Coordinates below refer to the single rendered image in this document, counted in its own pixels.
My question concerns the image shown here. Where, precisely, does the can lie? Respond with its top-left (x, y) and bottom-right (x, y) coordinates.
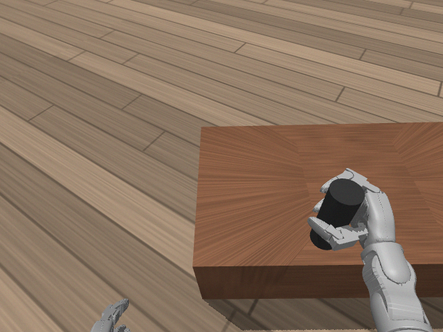
top-left (310, 178), bottom-right (365, 250)

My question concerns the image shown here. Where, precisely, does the right robot hand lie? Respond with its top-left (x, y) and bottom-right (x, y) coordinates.
top-left (307, 168), bottom-right (396, 251)

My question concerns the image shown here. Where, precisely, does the left robot hand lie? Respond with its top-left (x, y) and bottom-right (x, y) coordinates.
top-left (90, 299), bottom-right (131, 332)

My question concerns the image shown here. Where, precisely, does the right robot arm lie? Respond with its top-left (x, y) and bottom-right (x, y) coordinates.
top-left (361, 241), bottom-right (434, 332)

